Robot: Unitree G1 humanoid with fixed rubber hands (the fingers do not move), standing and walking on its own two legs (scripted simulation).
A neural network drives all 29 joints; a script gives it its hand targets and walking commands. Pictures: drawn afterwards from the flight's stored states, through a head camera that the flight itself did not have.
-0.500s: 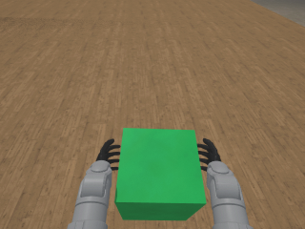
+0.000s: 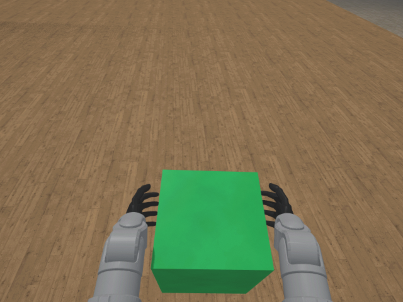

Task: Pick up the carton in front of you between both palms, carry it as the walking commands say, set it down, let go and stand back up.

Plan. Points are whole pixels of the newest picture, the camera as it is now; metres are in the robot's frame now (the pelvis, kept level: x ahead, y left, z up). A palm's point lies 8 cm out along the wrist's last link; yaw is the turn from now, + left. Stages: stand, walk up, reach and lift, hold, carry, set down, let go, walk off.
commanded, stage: carry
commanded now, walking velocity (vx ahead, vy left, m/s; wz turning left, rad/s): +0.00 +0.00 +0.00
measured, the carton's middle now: (207, 235) +0.30 +0.00 -0.06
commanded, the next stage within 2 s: none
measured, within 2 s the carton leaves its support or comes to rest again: neither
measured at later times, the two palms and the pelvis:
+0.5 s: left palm (135, 180) +0.38 +0.17 +0.05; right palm (266, 184) +0.37 -0.13 +0.05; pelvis +0.09 +0.03 +0.02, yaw -1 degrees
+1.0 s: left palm (164, 130) +0.58 +0.13 +0.03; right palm (263, 127) +0.61 -0.17 +0.03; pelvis +0.31 -0.03 +0.02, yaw +3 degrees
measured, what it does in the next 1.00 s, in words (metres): walks ahead: right foot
